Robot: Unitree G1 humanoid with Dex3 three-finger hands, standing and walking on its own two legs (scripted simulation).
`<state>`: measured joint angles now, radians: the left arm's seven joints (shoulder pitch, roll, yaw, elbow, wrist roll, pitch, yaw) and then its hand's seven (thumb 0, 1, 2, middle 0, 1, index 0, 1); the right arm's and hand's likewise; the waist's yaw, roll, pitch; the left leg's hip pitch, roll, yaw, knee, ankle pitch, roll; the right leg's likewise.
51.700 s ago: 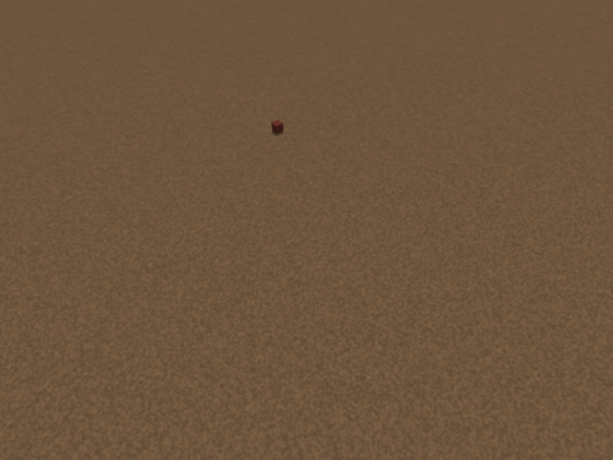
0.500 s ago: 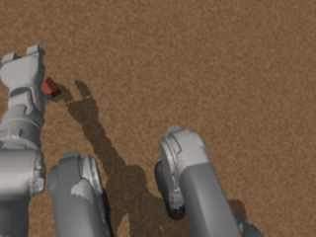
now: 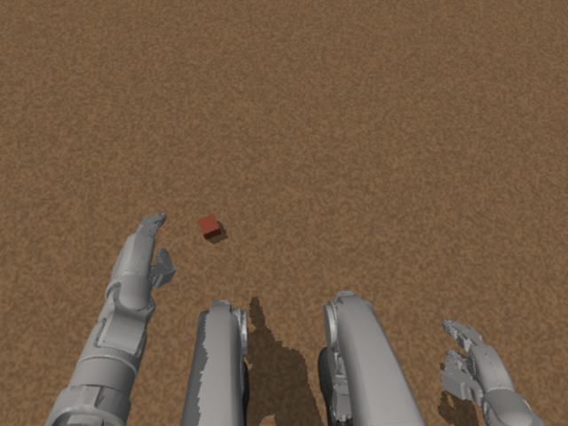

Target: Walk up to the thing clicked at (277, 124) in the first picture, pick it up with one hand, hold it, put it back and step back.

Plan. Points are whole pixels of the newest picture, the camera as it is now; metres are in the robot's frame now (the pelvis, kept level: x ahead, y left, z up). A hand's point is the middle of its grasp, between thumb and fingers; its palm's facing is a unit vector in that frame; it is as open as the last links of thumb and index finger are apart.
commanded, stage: home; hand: left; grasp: from above
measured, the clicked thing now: (209, 227) +0.55 +0.18 -0.49
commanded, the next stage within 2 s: none
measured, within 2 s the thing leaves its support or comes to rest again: neither
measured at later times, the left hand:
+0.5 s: hand (105, 310) +0.26 +0.18 +0.09, palm faces +0.09 -0.97 -0.21, open 7.4 cm
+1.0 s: hand (45, 352) +0.23 +0.19 +0.15, palm faces +0.11 -0.98 -0.19, open 7.4 cm
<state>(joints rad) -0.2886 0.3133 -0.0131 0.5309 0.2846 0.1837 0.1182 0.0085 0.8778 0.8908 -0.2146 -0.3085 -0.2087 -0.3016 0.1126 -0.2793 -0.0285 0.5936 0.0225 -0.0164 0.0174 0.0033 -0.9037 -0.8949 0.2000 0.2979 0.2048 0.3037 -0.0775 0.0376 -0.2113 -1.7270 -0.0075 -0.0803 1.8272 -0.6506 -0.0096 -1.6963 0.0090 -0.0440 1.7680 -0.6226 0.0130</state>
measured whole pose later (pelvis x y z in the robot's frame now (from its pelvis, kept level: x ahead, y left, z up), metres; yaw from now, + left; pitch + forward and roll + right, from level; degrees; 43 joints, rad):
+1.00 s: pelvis +0.08 +0.01 +0.20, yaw +3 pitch +10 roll -3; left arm 0.50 0.23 0.03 -0.14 -0.05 0.46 0.02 0.01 0.91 0.89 -0.20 -0.30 -0.20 -0.30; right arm 0.27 -0.22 0.04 0.49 0.01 -0.21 -0.17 0.01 -0.90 -0.89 0.20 0.30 0.21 0.30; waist -0.03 0.04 -0.16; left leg -0.69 0.01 -0.08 1.01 -0.50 0.00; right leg -0.64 0.01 -0.05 0.93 -0.47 0.01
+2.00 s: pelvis +0.08 +0.01 +0.20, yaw +3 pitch +11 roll -3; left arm 0.51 0.23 0.03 -0.14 -0.05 0.45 0.01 0.01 0.91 0.90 -0.20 -0.31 -0.20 -0.30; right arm 0.29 -0.22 0.03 0.53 0.01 -0.24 -0.18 0.01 -0.90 -0.89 0.20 0.30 0.21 0.30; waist -0.03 0.04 -0.16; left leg -0.70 0.01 -0.07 1.02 -0.51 0.00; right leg -0.66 0.01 -0.04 0.95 -0.47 0.02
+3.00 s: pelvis +0.06 +0.01 +0.23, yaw +3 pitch +2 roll +0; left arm 0.23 0.29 0.03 0.55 0.05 0.10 0.03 0.01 0.91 0.89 -0.21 -0.30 -0.20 -0.30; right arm 0.18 -0.27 -0.02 0.80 -0.06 -0.05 -0.02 0.01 -0.90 -0.89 0.21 0.30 0.21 0.30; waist 0.03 -0.02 0.02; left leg -0.44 -0.03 -0.03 0.82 -0.41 0.02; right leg -0.43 -0.03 0.00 0.80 -0.40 0.02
